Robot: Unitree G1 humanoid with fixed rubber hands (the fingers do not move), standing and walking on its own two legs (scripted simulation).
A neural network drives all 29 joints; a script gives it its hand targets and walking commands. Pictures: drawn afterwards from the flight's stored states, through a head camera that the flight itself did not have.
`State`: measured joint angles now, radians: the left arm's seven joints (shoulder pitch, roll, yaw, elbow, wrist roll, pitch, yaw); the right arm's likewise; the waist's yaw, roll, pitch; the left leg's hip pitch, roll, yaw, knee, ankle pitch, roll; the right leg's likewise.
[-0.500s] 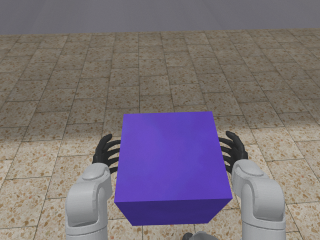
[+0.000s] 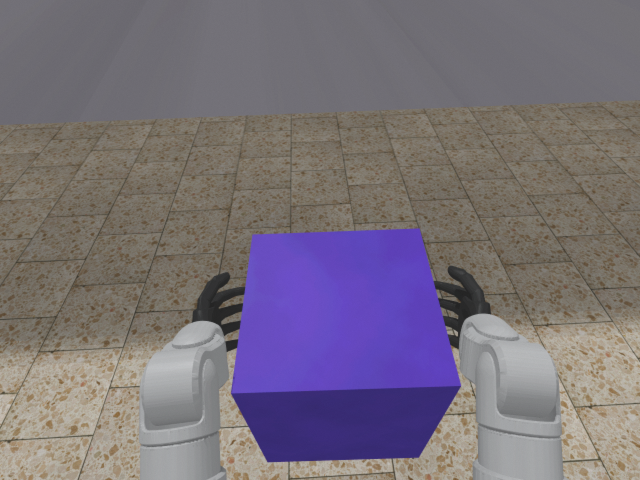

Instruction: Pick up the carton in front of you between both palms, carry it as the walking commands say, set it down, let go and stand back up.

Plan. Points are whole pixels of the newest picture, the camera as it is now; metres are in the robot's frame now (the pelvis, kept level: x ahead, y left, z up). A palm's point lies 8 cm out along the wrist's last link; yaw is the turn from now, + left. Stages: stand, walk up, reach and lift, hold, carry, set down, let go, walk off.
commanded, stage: carry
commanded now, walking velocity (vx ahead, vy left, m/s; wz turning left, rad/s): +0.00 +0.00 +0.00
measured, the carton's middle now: (339, 351) +0.29 +0.00 +0.01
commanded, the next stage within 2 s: hold in 1.48 s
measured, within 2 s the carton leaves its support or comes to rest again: neither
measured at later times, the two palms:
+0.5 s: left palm (203, 335) +0.27 +0.16 +0.08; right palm (460, 329) +0.27 -0.14 +0.08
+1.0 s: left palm (204, 381) +0.23 +0.16 +0.05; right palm (465, 374) +0.23 -0.14 +0.05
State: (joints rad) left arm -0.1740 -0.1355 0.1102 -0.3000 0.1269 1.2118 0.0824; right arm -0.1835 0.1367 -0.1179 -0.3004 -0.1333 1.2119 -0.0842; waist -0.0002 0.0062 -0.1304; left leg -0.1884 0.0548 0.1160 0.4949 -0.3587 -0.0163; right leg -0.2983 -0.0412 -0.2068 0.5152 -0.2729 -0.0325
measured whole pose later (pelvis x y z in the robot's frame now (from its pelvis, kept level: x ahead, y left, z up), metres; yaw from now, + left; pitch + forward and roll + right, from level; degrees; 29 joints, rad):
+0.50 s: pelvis +0.01 +0.01 +0.00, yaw +0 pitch +3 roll +0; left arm -0.16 -0.13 0.10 -0.30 0.13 1.22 0.08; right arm -0.16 0.13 -0.11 -0.30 -0.13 1.21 -0.08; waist 0.00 0.01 -0.12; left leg -0.17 0.05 0.15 0.52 -0.40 0.00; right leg -0.29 -0.06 -0.18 0.56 -0.32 -0.01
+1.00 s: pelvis -0.03 +0.01 +0.00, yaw +0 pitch +2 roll +0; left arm -0.13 -0.13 0.10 -0.04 0.20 0.95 0.04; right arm -0.13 0.13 -0.10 -0.03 -0.20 0.94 -0.04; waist 0.00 0.00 -0.12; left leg -0.19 0.05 0.16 0.49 -0.32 0.00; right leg -0.30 -0.06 -0.18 0.50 -0.22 -0.03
